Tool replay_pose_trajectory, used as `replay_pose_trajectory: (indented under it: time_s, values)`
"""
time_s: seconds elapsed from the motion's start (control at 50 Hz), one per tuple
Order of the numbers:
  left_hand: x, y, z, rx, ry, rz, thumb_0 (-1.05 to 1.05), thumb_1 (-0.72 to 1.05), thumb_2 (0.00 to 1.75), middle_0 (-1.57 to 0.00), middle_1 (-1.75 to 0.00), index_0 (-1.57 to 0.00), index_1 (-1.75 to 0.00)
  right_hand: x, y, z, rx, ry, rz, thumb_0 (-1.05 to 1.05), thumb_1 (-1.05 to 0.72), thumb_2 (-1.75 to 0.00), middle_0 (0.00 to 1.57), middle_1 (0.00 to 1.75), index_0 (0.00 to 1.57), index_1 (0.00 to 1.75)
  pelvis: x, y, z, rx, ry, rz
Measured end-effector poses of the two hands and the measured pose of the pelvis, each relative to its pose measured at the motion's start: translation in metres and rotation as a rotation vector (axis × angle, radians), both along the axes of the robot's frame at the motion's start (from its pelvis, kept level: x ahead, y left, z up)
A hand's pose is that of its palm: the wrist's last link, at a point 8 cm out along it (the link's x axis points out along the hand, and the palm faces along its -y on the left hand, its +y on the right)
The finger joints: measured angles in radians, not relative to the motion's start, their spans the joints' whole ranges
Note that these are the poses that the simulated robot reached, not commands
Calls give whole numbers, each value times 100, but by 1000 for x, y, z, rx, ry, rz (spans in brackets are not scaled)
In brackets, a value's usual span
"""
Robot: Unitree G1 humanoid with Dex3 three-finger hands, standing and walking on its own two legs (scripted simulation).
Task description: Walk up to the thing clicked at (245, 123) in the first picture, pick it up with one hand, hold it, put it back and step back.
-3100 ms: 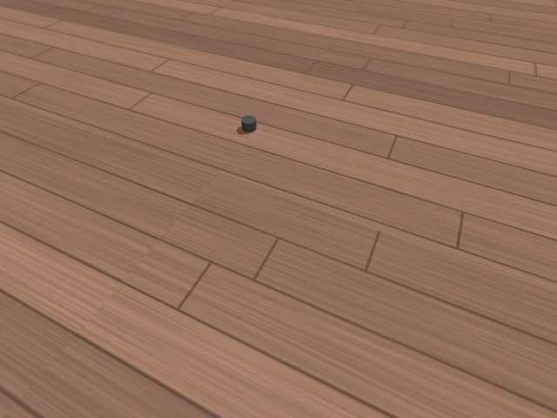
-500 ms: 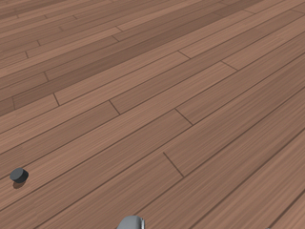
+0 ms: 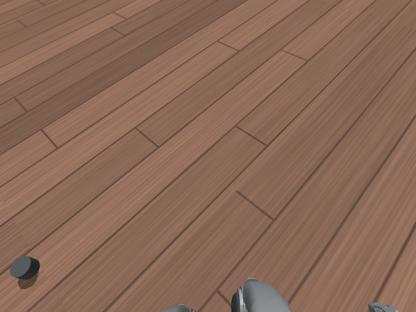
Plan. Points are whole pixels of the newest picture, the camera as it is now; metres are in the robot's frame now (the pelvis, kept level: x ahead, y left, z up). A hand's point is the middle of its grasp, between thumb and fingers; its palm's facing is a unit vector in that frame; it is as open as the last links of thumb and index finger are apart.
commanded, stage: walk up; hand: left
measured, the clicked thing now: (25, 267) +0.43 +0.87 -0.71
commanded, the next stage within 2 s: none
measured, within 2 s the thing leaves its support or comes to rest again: neither
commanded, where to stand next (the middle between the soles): -0.01 +0.80 m, yaw -22 degrees
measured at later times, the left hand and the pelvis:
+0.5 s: hand out of the picture +0.10 +0.58 -0.13, palm faces -0.11 -0.77 -0.62, open 7.4 cm; pelvis +0.01 +0.25 -0.02, yaw -7 degrees
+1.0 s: hand out of the picture +0.16 +0.76 -0.12, palm faces -0.15 -0.80 -0.58, open 7.4 cm; pelvis +0.00 +0.48 -0.01, yaw -10 degrees
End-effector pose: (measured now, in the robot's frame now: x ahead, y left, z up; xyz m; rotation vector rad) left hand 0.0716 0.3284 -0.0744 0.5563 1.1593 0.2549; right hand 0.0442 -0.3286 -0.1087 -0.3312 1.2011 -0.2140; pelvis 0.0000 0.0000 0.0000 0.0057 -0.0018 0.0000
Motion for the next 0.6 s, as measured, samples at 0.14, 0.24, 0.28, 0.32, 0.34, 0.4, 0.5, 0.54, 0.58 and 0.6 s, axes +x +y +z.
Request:
replay_pose_trajectory:
  time_s: [0.14, 0.24, 0.28, 0.32, 0.34, 0.4, 0.5, 0.54, 0.58, 0.6]
  values:
    - [-4, 56, 17, 71, -75, 29, 1, 90, 90, -21, -30, -22, -31, 28, 63, -27, 67, -18, 47, 0, -91, -90, 20, 30, 20, 30, 3, 49, -7, -51, -45, -13]
    - [-5, 110, 32, 99, -88, 26, 1, 89, 90, -21, -30, -22, -31, 45, 103, -17, 79, -70, 75, 0, -90, -90, 20, 30, 20, 30, 5, 93, -3, -22, -35, -37]
    - [-4, 136, 33, 110, -77, 10, 1, 89, 90, -21, -30, -22, -31, 46, 117, -13, 62, -85, 67, 0, -90, -90, 20, 30, 20, 30, 5, 114, -5, -18, -24, -54]
    - [-1, 166, 29, 119, -68, -9, 1, 89, 90, -21, -30, -22, -31, 45, 131, -10, 34, -90, 57, 0, -90, -90, 20, 30, 20, 30, 5, 138, -9, -22, -12, -67]
    - [1, 182, 26, 123, -65, -18, 1, 89, 90, -21, -30, -22, -31, 44, 139, -8, 16, -89, 52, 0, -90, -90, 20, 30, 20, 30, 4, 151, -12, -26, -6, -72]
    - [9, 233, 10, 128, -60, -40, 1, 89, 90, -21, -30, -22, -31, 36, 167, -6, -45, -78, 38, 0, -91, -90, 20, 30, 20, 30, 1, 194, -24, -32, 3, -80]
    - [27, 284, -10, 104, -2, -28, 1, 90, 90, -21, -30, -21, -31, -3, 228, 8, -82, -48, -37, 0, -91, -90, 20, 30, 20, 30, 5, 249, -18, -52, -8, -114]
    - [39, 289, -10, 61, 13, -52, 1, 90, 90, -21, -30, -21, -30, -20, 254, 18, -77, -20, -84, 0, -91, -90, 20, 30, 20, 30, 8, 265, -6, -52, 3, -119]
    - [51, 292, -9, 21, 17, -84, 1, 90, 90, -21, -30, -21, -30, -35, 277, 26, -67, 4, -117, 0, -90, -90, 20, 30, 20, 30, 10, 280, 3, -48, 10, -127]
    - [57, 294, -9, 3, 17, -99, 1, 90, 90, -21, -30, -21, -30, -41, 288, 29, -63, 17, -129, 0, -90, -90, 20, 30, 20, 30, 10, 288, 7, -49, 12, -130]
